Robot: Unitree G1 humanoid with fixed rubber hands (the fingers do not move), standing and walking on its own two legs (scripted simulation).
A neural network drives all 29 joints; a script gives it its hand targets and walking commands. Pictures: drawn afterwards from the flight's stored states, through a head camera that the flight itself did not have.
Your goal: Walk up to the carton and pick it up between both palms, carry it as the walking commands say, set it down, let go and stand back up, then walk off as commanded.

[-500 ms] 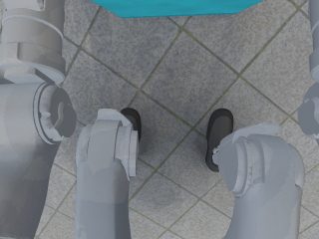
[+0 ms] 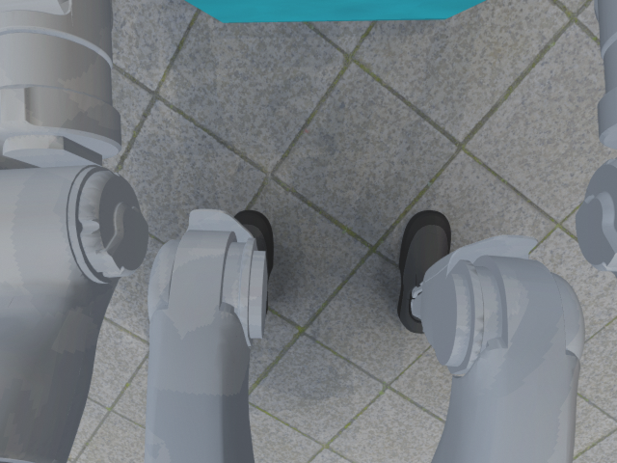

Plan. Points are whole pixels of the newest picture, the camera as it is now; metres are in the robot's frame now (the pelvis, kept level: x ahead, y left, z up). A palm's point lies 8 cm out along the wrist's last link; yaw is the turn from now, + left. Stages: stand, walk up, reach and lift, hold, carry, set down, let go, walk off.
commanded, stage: reach and lift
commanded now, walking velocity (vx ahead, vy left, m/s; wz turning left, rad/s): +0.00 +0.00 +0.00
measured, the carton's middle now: out of the picture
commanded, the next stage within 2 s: none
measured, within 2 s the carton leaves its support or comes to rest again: neither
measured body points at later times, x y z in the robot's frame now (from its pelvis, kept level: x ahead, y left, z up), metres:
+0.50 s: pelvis -0.01 +0.00 +0.01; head +0.37 +0.01 +0.25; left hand +0.59 +0.21 -0.10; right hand +0.61 -0.16 -0.12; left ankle +0.11 +0.15 -0.36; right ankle +0.13 -0.14 -0.36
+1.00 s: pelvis -0.02 +0.00 +0.06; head +0.34 +0.01 +0.30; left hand +0.56 +0.21 -0.05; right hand +0.60 -0.17 -0.05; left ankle +0.11 +0.15 -0.36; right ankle +0.13 -0.14 -0.36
